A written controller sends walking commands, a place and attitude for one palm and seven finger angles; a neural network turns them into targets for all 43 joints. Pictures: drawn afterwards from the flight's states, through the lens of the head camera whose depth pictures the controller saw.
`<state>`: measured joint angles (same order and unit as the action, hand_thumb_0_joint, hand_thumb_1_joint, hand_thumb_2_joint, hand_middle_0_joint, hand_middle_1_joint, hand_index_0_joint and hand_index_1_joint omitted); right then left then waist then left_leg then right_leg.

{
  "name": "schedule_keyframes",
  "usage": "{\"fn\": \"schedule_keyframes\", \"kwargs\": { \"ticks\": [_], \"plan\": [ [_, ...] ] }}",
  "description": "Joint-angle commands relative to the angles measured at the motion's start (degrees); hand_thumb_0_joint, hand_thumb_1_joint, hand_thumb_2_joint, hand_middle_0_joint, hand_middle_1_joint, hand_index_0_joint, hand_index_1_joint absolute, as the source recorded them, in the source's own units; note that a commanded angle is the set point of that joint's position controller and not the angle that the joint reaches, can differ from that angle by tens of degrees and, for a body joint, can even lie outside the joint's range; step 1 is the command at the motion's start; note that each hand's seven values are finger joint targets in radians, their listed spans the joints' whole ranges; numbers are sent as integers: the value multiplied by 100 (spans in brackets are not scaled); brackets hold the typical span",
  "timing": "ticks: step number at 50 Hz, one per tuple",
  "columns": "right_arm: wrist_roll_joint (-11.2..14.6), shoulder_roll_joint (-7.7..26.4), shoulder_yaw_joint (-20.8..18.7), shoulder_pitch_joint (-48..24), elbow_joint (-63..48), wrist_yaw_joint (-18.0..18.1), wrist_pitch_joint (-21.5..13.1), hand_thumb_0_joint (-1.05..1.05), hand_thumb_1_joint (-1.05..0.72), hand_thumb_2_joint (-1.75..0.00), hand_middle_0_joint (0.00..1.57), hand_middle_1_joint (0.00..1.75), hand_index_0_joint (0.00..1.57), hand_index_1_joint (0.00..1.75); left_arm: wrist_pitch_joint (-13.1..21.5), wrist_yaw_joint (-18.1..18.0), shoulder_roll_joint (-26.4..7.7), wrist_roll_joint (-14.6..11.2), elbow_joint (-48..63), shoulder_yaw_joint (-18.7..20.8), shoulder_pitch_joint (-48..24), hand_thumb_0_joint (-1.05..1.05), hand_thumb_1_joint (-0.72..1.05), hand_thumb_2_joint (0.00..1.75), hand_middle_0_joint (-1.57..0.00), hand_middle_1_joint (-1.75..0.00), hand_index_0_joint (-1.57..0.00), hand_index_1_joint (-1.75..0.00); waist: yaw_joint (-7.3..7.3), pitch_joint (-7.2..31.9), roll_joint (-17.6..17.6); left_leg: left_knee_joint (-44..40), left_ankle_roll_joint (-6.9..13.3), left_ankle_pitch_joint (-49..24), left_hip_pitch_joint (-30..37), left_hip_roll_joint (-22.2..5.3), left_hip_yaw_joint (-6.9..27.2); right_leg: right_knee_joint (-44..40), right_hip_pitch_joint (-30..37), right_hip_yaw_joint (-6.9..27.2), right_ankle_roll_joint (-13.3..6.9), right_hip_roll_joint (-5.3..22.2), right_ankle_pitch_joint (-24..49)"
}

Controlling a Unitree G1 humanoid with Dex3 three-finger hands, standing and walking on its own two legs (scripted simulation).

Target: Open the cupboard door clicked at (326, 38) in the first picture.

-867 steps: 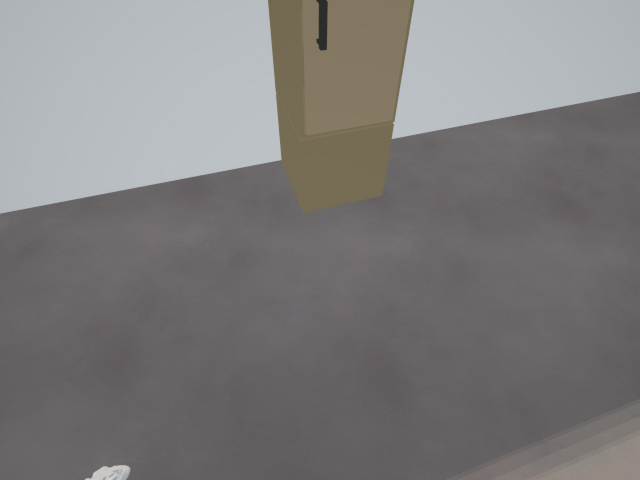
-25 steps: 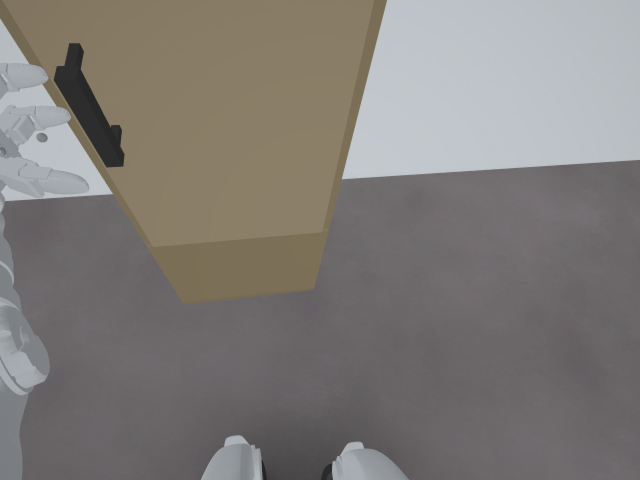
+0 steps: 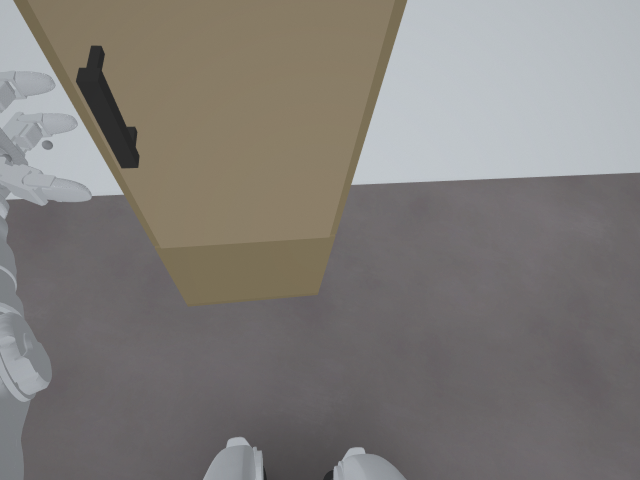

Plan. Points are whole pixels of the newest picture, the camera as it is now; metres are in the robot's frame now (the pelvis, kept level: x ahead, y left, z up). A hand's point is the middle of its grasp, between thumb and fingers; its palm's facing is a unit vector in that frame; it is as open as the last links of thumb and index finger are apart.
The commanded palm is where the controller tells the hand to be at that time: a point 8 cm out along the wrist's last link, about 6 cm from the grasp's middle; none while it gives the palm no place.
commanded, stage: slide the fingers in behind the handle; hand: left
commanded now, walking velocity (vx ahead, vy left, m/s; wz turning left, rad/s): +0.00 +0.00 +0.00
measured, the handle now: (114, 111) +0.53 +0.23 +0.10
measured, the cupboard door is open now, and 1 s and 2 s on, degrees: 0 0 0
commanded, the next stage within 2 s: close the thumb around the handle in 1.70 s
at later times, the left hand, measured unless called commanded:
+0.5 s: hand (71, 143) +0.48 +0.26 +0.10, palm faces +0.09 -1.00 +0.02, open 14.0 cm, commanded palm +0.45 +0.30 +0.10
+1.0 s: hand (96, 143) +0.48 +0.24 +0.10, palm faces +0.11 -0.99 +0.01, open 13.9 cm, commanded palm +0.46 +0.26 +0.10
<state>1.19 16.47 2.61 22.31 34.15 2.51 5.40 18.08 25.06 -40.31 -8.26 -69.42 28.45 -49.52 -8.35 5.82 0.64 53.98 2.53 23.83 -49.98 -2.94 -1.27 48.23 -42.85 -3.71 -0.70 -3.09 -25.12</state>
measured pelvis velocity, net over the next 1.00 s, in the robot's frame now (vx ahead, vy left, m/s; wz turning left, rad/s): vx -0.01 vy -0.01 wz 0.02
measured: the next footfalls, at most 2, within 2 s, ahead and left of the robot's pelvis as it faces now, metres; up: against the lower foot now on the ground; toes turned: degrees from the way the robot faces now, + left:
none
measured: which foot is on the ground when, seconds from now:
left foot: down 0.00-1.00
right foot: down 0.00-1.00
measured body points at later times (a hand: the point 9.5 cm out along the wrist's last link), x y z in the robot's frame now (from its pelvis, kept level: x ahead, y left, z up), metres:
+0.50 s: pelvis -0.01 +0.00 +0.00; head +0.10 +0.03 +0.44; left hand +0.47 +0.31 +0.10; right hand +0.01 -0.26 -0.10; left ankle +0.01 +0.09 -0.69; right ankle -0.03 -0.12 -0.69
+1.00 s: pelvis -0.01 -0.01 +0.00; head +0.10 +0.02 +0.44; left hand +0.47 +0.29 +0.10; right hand +0.00 -0.28 -0.11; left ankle +0.01 +0.09 -0.69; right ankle -0.03 -0.12 -0.69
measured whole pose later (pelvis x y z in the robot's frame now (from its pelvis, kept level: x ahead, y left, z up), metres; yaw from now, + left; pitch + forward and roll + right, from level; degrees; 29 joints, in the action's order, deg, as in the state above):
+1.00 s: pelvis -0.01 -0.01 +0.00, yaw +1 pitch +18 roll -4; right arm 0.6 15.8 1.9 23.2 37.0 1.3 3.4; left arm 19.6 15.3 -32.2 -8.4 -67.9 22.3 -51.4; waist -7.9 5.6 1.4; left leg 54.1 2.0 22.9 -49.8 -2.3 -0.3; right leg 49.4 -42.7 -4.6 -1.3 -2.6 -25.3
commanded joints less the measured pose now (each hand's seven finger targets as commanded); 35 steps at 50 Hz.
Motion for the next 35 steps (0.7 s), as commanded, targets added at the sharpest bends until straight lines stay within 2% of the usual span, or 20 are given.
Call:
{"fn": "schedule_keyframes", "kwargs": {
  "ticks": [1, 4, 5, 7, 8, 10, 11, 12, 13, 15, 16, 20, 24, 25, 26, 27, 29, 30, 34, 35],
  "plan": [
    [-25, 1119, -417, 899, -211, 115, -90, 0, -90, -90, 20, 30, 20, 30, 458, -62, -1790, -125, 1353, 240, -2410, 0, -50, 30, -30, -120, -30, -120, -8, 2558, 1051, -402, -66, -2684, 2865, 35, 511, -399, 139, 181, -41, -148, 2056],
    [-28, 1124, -412, 906, -172, 121, -89, 0, -90, -90, 20, 30, 20, 30, 476, -59, -1778, -114, 1396, 205, -2458, 0, -50, 30, -30, -120, -30, -120, -23, 2608, 1145, -405, -102, -2919, 3055, -1, 568, -368, 24, 143, -55, -144, 2084],
    [-35, 1103, -413, 907, -189, 102, -83, 0, -90, -90, 20, 30, 20, 30, 478, -49, -1643, -120, 1475, 126, -2379, 0, -50, 30, -30, -120, -30, -120, 32, 2696, 1284, -414, -126, -3035, 3185, 3, 591, -370, 8, 127, -61, -149, 2068],
    [-27, 1076, -419, 879, -177, 82, -78, 0, -90, -90, 20, 30, 20, 30, 422, -55, -1229, -157, 1444, -168, -2377, 0, -50, 30, -30, -120, -30, -120, -65, 2465, 1145, -463, -133, -2887, 3220, -20, 625, -436, -172, 82, -55, -157, 1884],
    [-34, 1070, -422, 897, -173, 82, -86, 0, -90, -90, 20, 30, 20, 30, 429, -70, -1175, -212, 1475, -143, -2392, 0, -50, 30, -30, -120, -30, -120, -35, 2462, 1157, -476, -131, -2965, 3280, -22, 656, -437, -155, 75, -77, -163, 1887],
    [-41, 1085, -429, 885, -157, 80, -88, 0, -90, -90, 20, 30, 20, 30, 381, -131, -1125, -212, 1469, -169, -2443, 0, -50, 30, -30, -120, -30, -120, -51, 2468, 1081, -514, -133, -2744, 3231, -20, 668, -453, -195, 63, -63, -146, 1756],
    [-39, 1091, -429, 897, -156, 77, -92, 0, -90, -90, 20, 30, 20, 30, 346, -165, -1136, -215, 1347, -118, -2349, 0, -50, 30, -30, -120, -30, -120, -45, 2385, 913, -529, -118, -2640, 3104, -10, 653, -462, -134, 60, -63, -145, 1746],
    [-34, 1098, -419, 883, -168, 77, -87, 0, -90, -90, 20, 30, 20, 30, 313, -215, -1222, -178, 1242, -64, -2229, 0, -50, 30, -30, -120, -30, -120, 9, 2282, 892, -563, -116, -2513, 2956, -1, 641, -461, -89, 67, -71, -136, 1689],
    [-43, 1092, -401, 897, -170, 72, -100, 0, -90, -90, 20, 30, 20, 30, 307, -265, -1094, -174, 1217, -158, -2353, 0, -50, 30, -30, -120, -30, -120, -71, 2164, 853, -566, -94, -2441, 2909, 12, 638, -466, -162, 64, -71, -135, 1654],
    [-59, 1083, -426, 903, -181, 64, -114, 0, -90, -90, 20, 30, 20, 30, 392, -388, -1234, -88, 1515, -72, -2483, 0, -50, 30, -30, -120, -30, -120, 11, 2458, 1069, -561, -133, -2590, 3120, -3, 667, -423, -132, 78, -77, -122, 1686],
    [-71, 1059, -423, 890, -196, 39, -134, 0, -90, -90, 20, 30, 20, 30, 442, -433, -1141, -80, 1645, -126, -2511, 0, -50, 30, -30, -120, -30, -120, 19, 2559, 1140, -555, -145, -2623, 3202, -1, 661, -419, -116, 74, -75, -124, 1688],
    [-52, 1068, -415, 884, -155, 33, -137, 0, -90, -90, 20, 30, 20, 30, 495, -530, -1130, -76, 1345, -82, -2452, 0, -50, 30, -30, -120, -30, -120, -44, 2289, 731, -564, -104, -2316, 2870, 4, 626, -442, -43, 101, -57, -135, 1630],
    [-50, 1049, -415, 862, -181, 28, -155, 0, -90, -90, 20, 30, 20, 30, 537, -576, -1154, 1, 1529, -108, -2473, 0, -50, 30, -30, -120, -30, -120, 17, 2460, 1030, -549, -117, -2418, 2960, 25, 590, -404, 26, 124, -71, -120, 1733],
    [-52, 1017, -416, 850, -180, 16, -155, 0, -90, -90, 20, 30, 20, 30, 547, -578, -891, 2, 1619, -306, -2520, 0, -50, 30, -30, -120, -30, -120, -13, 2467, 1151, -555, -138, -2457, 3083, 14, 618, -405, -83, 102, -76, -125, 1674],
    [-52, 1007, -419, 847, -150, 11, -170, 0, -90, -90, 20, 30, 20, 30, 513, -581, -716, -35, 1492, -396, -2551, 0, -50, 30, -30, -120, -30, -120, -86, 2325, 996, -556, -121, -2293, 3038, 7, 622, -449, -154, 95, -64, -134, 1587],
    [-54, 1043, -431, 881, -123, 22, -172, 0, -90, -90, 20, 30, 20, 30, 494, -596, -860, -79, 1415, -252, -2537, 0, -50, 30, -30, -120, -30, -120, -97, 2269, 749, -567, -94, -2190, 2902, 9, 616, -478, -53, 108, -53, -133, 1586],
    [-40, 1052, -415, 854, -122, 40, -177, 0, -90, -90, 20, 30, 20, 30, 487, -608, -925, -83, 1333, -218, -2547, 0, -50, 30, -30, -120, -30, -120, -75, 2230, 811, -578, -84, -2083, 2780, 28, 577, -472, -23, 136, -59, -117, 1570],
    [-46, 1029, -407, 851, -118, 35, -194, 0, -90, -90, 20, 30, 20, 30, 473, -624, -783, -81, 1381, -344, -2661, 0, -50, 30, -30, -120, -30, -120, -111, 2238, 860, -578, -76, -2041, 2770, 45, 569, -477, -24, 144, -49, -110, 1560],
    [-56, 1029, -416, 885, -120, 18, -218, 0, -90, -90, 20, 30, 20, 30, 521, -723, -918, -19, 1409, -214, -2585, 0, -50, 30, -30, -120, -30, -120, -42, 2406, 796, -543, -76, -2120, 2758, 51, 570, -426, 85, 153, -56, -112, 1640],
    [-55, 1001, -414, 863, -116, 12, -229, 0, -90, -90, 20, 30, 20, 30, 509, -742, -740, -32, 1405, -341, -2631, 0, -50, 30, -30, -120, -30, -120, -97, 2336, 784, -523, -56, -2129, 2725, 60, 528, -454, 91, 177, -38, -113, 1706]
  ]
}}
